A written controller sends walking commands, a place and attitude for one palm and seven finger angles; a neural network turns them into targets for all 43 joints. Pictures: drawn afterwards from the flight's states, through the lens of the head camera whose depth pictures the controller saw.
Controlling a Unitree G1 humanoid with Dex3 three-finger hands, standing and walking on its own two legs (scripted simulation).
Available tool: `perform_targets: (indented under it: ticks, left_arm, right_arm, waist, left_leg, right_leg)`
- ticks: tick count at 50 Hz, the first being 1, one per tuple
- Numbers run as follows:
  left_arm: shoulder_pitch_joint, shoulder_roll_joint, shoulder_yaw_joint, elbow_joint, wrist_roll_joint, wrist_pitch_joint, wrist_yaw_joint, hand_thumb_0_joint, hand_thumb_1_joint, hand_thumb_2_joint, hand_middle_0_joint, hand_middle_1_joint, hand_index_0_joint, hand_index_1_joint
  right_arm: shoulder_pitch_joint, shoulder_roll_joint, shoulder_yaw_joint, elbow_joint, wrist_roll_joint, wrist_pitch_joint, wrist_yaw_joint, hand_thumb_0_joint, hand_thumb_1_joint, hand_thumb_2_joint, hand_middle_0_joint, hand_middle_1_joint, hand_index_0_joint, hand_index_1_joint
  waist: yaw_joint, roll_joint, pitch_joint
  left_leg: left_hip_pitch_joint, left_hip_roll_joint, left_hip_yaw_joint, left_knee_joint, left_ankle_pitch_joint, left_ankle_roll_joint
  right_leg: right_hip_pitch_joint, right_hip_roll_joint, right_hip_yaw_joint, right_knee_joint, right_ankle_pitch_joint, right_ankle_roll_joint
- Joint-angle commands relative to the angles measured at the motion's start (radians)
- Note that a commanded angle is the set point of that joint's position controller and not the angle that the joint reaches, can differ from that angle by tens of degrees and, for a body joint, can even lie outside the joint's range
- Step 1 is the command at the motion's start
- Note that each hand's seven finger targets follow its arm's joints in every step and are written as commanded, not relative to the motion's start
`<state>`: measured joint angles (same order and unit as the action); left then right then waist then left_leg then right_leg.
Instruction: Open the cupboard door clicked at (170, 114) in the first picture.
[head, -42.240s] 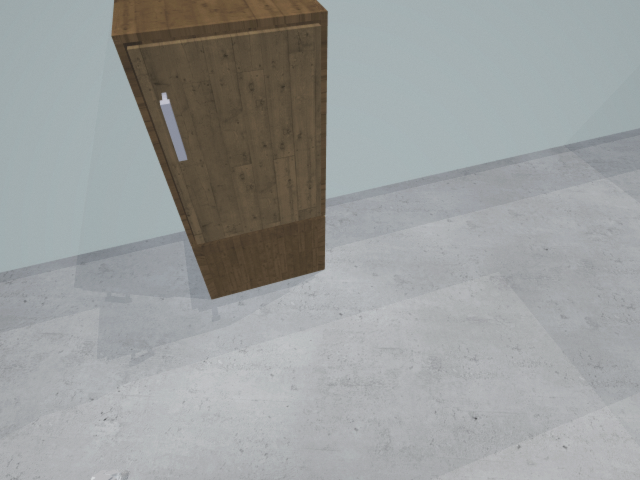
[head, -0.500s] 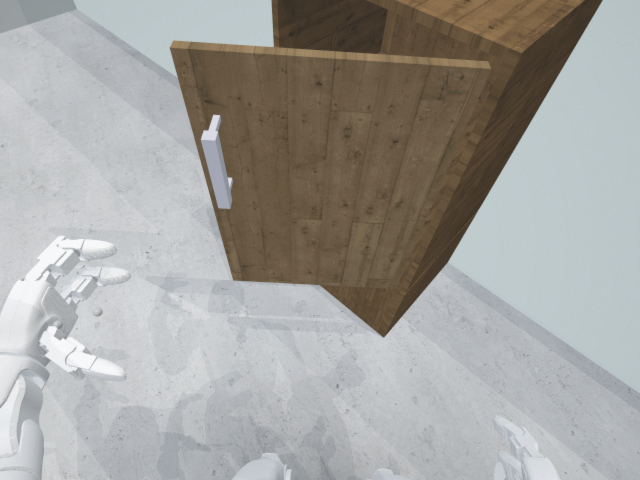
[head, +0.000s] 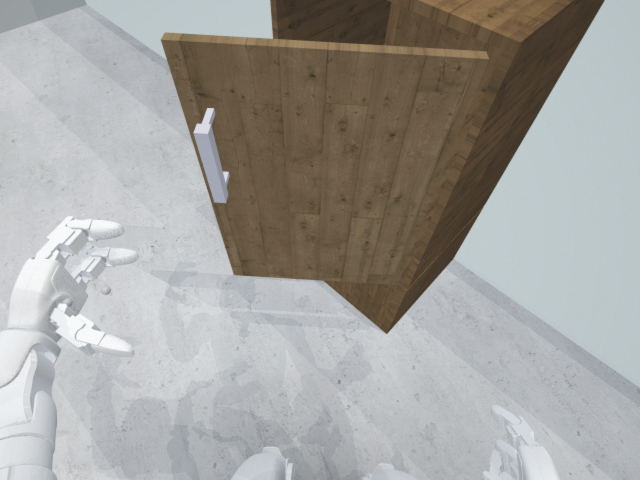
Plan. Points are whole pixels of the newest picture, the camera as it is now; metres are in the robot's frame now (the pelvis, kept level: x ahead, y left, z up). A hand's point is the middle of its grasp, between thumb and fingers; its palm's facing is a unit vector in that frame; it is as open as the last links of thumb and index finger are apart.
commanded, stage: move the hooked fingers beside the handle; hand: left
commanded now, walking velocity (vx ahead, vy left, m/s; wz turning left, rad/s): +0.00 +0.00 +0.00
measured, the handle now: (215, 157) +0.56 +0.20 +0.04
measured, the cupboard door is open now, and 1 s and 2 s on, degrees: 40 40 40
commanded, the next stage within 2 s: none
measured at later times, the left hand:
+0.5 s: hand (136, 237) +0.39 +0.27 +0.05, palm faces +0.00 -1.00 -0.02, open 14.0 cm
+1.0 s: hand (156, 203) +0.45 +0.26 +0.05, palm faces +0.00 -1.00 -0.01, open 14.0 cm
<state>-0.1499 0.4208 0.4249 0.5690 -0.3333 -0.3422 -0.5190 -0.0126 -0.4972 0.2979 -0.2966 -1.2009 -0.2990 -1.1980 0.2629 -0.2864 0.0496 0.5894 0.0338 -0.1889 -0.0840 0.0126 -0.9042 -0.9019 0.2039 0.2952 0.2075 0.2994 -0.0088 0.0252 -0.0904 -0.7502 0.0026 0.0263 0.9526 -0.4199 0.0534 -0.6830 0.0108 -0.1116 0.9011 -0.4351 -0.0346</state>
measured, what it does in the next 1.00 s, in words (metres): stands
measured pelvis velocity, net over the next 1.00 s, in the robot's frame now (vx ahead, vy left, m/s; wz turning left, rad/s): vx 0.00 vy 0.02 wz -0.04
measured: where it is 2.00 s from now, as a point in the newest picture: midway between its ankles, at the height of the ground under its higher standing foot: outside the picture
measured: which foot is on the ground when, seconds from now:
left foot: down 0.00-1.00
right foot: down 0.00-1.00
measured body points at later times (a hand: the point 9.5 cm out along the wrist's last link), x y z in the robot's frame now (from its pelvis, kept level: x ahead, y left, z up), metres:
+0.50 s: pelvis +0.01 +0.00 +0.00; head +0.09 +0.02 +0.44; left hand +0.39 +0.32 +0.05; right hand +0.09 -0.27 -0.11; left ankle +0.03 +0.08 -0.69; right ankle +0.01 -0.10 -0.69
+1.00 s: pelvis +0.00 +0.02 -0.01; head +0.11 +0.04 +0.42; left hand +0.44 +0.31 +0.05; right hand +0.05 -0.26 -0.12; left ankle +0.03 +0.08 -0.69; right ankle +0.01 -0.10 -0.69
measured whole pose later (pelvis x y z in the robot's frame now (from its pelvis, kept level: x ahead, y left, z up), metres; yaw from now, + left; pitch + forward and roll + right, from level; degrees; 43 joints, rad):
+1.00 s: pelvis +0.00 +0.02 -0.01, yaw -2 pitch +19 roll -3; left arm -0.67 0.55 0.46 1.09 -0.18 -0.41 -0.43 -0.01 -0.50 0.30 -0.30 -1.20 -0.30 -1.20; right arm 0.36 -0.29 0.05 0.61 0.01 0.01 -0.04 0.01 -0.91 -0.90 0.20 0.30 0.21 0.30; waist -0.10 0.02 -0.11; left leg -0.90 0.02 0.05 1.02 -0.45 0.08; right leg -0.84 0.02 -0.08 0.95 -0.44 -0.02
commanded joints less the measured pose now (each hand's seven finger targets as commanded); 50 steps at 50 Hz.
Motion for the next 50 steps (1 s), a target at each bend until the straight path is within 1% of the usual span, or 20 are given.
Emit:
perform_targets:
  ticks: [1,5,6,8,9,11,14,16,18,20,23,25,31,36,39,43,44,46,49,50]
  left_arm:
    - [-0.302,0.271,0.066,-0.138,-0.022,-0.053,0.003,0.000,-0.500,0.300,-0.300,-1.200,-0.300,-1.200]
    - [-0.316,0.320,0.109,-0.099,-0.010,-0.048,0.012,0.000,-0.500,0.300,-0.300,-1.200,-0.300,-1.200]
    - [-0.304,0.332,0.124,-0.072,-0.009,-0.047,0.014,0.000,-0.500,0.300,-0.300,-1.200,-0.300,-1.200]
    - [-0.342,0.359,0.135,-0.048,-0.003,-0.055,0.013,0.000,-0.500,0.300,-0.300,-1.200,-0.300,-1.200]
    - [-0.362,0.334,0.112,-0.043,0.000,-0.059,0.009,0.000,-0.500,0.300,-0.300,-1.200,-0.300,-1.200]
    - [-0.390,0.349,0.120,-0.037,0.001,-0.072,0.006,0.000,-0.500,0.300,-0.300,-1.200,-0.300,-1.200]
    - [-0.452,0.332,0.092,-0.017,0.009,-0.083,0.005,0.000,-0.500,0.300,-0.300,-1.200,-0.300,-1.200]
    - [-0.473,0.328,0.085,0.003,0.015,-0.082,0.009,0.000,-0.500,0.300,-0.300,-1.200,-0.300,-1.200]
    - [-0.499,0.355,0.101,0.043,0.020,-0.080,0.014,0.000,-0.500,0.300,-0.300,-1.200,-0.300,-1.200]
    - [-0.538,0.350,0.088,0.047,0.033,-0.083,0.016,0.000,-0.500,0.300,-0.300,-1.200,-0.300,-1.200]
    - [-0.581,0.395,0.118,0.066,0.045,-0.097,0.029,0.000,-0.500,0.300,-0.300,-1.200,-0.300,-1.200]
    - [-0.599,0.379,0.104,0.068,0.054,-0.104,0.035,0.000,-0.500,0.300,-0.300,-1.200,-0.300,-1.200]
    - [-0.643,0.345,0.071,0.145,0.069,-0.097,0.052,0.000,-0.500,0.300,-0.300,-1.200,-0.300,-1.200]
    - [-0.726,0.387,0.089,0.206,0.096,-0.109,0.075,0.000,-0.500,0.300,-0.300,-1.200,-0.300,-1.200]
    - [-0.776,0.402,0.093,0.203,0.107,-0.130,0.082,0.000,-0.500,0.300,-0.300,-1.200,-0.300,-1.200]
    - [-0.832,0.364,0.056,0.222,0.111,-0.139,0.087,0.000,-0.500,0.300,-0.300,-1.200,-0.300,-1.200]
    - [-0.818,0.376,0.067,0.260,0.116,-0.133,0.088,0.000,-0.500,0.300,-0.300,-1.200,-0.300,-1.200]
    - [-0.851,0.394,0.071,0.326,0.121,-0.121,0.092,0.000,-0.500,0.300,-0.300,-1.200,-0.300,-1.200]
    - [-0.935,0.456,0.090,0.345,0.143,-0.127,0.096,0.000,-0.500,0.300,-0.300,-1.200,-0.300,-1.200]
    - [-0.965,0.481,0.099,0.346,0.149,-0.133,0.097,0.000,-0.500,0.300,-0.300,-1.200,-0.300,-1.200]
  right_arm:
    - [0.023,-0.152,-0.066,-0.105,0.010,-0.035,-0.017,0.000,-0.900,-0.900,0.200,0.300,0.200,0.300]
    - [0.040,-0.156,-0.069,-0.109,0.007,-0.017,-0.010,0.000,-0.900,-0.900,0.200,0.300,0.200,0.300]
    - [0.047,-0.156,-0.070,-0.109,0.007,-0.011,-0.008,0.000,-0.900,-0.900,0.200,0.300,0.200,0.300]
    - [0.058,-0.160,-0.071,-0.104,0.005,0.000,-0.006,0.000,-0.900,-0.900,0.200,0.300,0.200,0.300]
    - [0.060,-0.157,-0.070,-0.107,0.006,0.004,-0.003,0.000,-0.900,-0.900,0.200,0.300,0.200,0.300]
    - [0.066,-0.158,-0.074,-0.102,0.006,0.010,-0.002,0.000,-0.900,-0.900,0.200,0.300,0.200,0.300]
    - [0.084,-0.161,-0.077,-0.095,0.006,0.020,-0.001,0.000,-0.900,-0.900,0.200,0.300,0.200,0.300]
    - [0.095,-0.164,-0.079,-0.087,0.005,0.027,-0.001,0.000,-0.900,-0.900,0.200,0.300,0.200,0.300]
    - [0.107,-0.171,-0.080,-0.079,0.003,0.036,0.001,0.000,-0.900,-0.900,0.200,0.300,0.200,0.300]
    - [0.114,-0.169,-0.080,-0.079,0.003,0.045,0.003,0.000,-0.900,-0.900,0.200,0.300,0.200,0.300]
    - [0.129,-0.173,-0.083,-0.072,-0.003,0.059,0.005,0.000,-0.900,-0.900,0.200,0.300,0.200,0.300]
    - [0.135,-0.170,-0.083,-0.073,-0.003,0.068,0.010,0.000,-0.900,-0.900,0.200,0.300,0.200,0.300]
    - [0.155,-0.174,-0.086,-0.068,-0.004,0.098,0.018,0.000,-0.900,-0.900,0.200,0.300,0.200,0.300]
    - [0.174,-0.180,-0.084,-0.060,-0.010,0.126,0.021,0.000,-0.900,-0.900,0.200,0.300,0.200,0.300]
    - [0.187,-0.182,-0.084,-0.058,-0.014,0.139,0.025,0.000,-0.900,-0.900,0.200,0.300,0.200,0.300]
    - [0.195,-0.180,-0.085,-0.048,-0.016,0.157,0.030,0.000,-0.900,-0.900,0.200,0.300,0.200,0.300]
    - [0.199,-0.184,-0.084,-0.044,-0.016,0.163,0.031,0.000,-0.900,-0.900,0.200,0.300,0.200,0.300]
    - [0.200,-0.188,-0.080,-0.039,-0.013,0.174,0.027,0.000,-0.900,-0.900,0.200,0.300,0.200,0.300]
    - [0.208,-0.193,-0.073,-0.036,-0.017,0.184,0.024,0.000,-0.900,-0.900,0.200,0.300,0.200,0.300]
    - [0.210,-0.196,-0.072,-0.034,-0.019,0.186,0.024,0.000,-0.900,-0.900,0.200,0.300,0.200,0.300]
  waist:
    - [-0.031,0.038,-0.262]
    - [-0.012,0.056,-0.315]
    - [-0.012,0.033,-0.309]
    - [-0.019,0.021,-0.298]
    - [-0.025,0.035,-0.309]
    - [-0.026,0.079,-0.313]
    - [-0.043,0.058,-0.323]
    - [-0.045,0.079,-0.333]
    - [-0.047,0.042,-0.330]
    - [-0.052,0.070,-0.353]
    - [-0.048,0.079,-0.373]
    - [-0.048,0.120,-0.389]
    - [-0.067,0.077,-0.373]
    - [-0.074,0.082,-0.371]
    - [-0.073,0.111,-0.417]
    - [-0.088,0.121,-0.415]
    - [-0.086,0.107,-0.412]
    - [-0.104,0.052,-0.366]
    - [-0.107,0.111,-0.382]
    - [-0.112,0.100,-0.389]
  left_leg:
    - [0.196,0.005,-0.074,-0.135,0.206,-0.025]
    - [0.185,0.001,-0.063,-0.126,0.260,-0.024]
    - [0.172,0.002,-0.059,-0.122,0.269,-0.022]
    - [0.152,0.005,-0.059,-0.114,0.269,-0.021]
    - [0.157,0.003,-0.054,-0.113,0.269,-0.020]
    - [0.168,0.006,-0.053,-0.111,0.264,-0.022]
    - [0.184,0.011,-0.062,-0.109,0.271,-0.019]
    - [0.200,0.012,-0.066,-0.110,0.286,-0.022]
    - [0.177,0.013,-0.068,-0.103,0.277,-0.019]
    - [0.193,0.013,-0.069,-0.104,0.292,-0.022]
    - [0.201,0.017,-0.074,-0.093,0.317,-0.023]
    - [0.249,0.021,-0.084,-0.097,0.355,-0.032]
    - [0.247,0.028,-0.090,-0.096,0.357,-0.033]
    - [0.243,0.032,-0.100,-0.087,0.343,-0.038]
    - [0.280,0.035,-0.107,-0.075,0.402,-0.044]
    - [0.300,0.040,-0.118,-0.065,0.412,-0.047]
    - [0.294,0.041,-0.119,-0.070,0.397,-0.048]
    - [0.216,0.036,-0.107,-0.069,0.316,-0.034]
    - [0.198,0.033,-0.104,-0.054,0.290,-0.033]
    - [0.187,0.033,-0.108,-0.049,0.278,-0.032]
  right_leg:
    - [0.077,0.011,0.092,-0.124,0.186,0.008]
    - [0.126,0.007,0.100,-0.110,0.249,0.007]
    - [0.133,0.008,0.103,-0.112,0.264,0.009]
    - [0.129,0.012,0.105,-0.106,0.267,0.008]
    - [0.124,0.012,0.108,-0.105,0.272,0.011]
    - [0.108,0.012,0.110,-0.105,0.262,0.009]
    - [0.081,0.018,0.103,-0.099,0.257,0.009]
    - [0.065,0.017,0.096,-0.095,0.259,0.007]
    - [0.065,0.019,0.097,-0.091,0.254,0.007]
    - [0.054,0.018,0.095,-0.085,0.258,0.008]
    - [0.050,0.021,0.094,-0.074,0.267,0.004]
    - [0.021,0.023,0.085,-0.070,0.270,0.002]
    - [-0.016,0.027,0.075,-0.071,0.258,0.006]
    - [-0.052,0.030,0.073,-0.060,0.232,0.004]
    - [-0.063,0.034,0.070,-0.045,0.249,0.001]
    - [-0.104,0.037,0.064,-0.043,0.233,0.000]
    - [-0.103,0.038,0.064,-0.045,0.227,0.002]
    - [-0.096,0.036,0.070,-0.052,0.209,0.007]
    - [-0.110,0.036,0.077,-0.039,0.194,0.003]
    - [-0.109,0.036,0.079,-0.037,0.186,0.004]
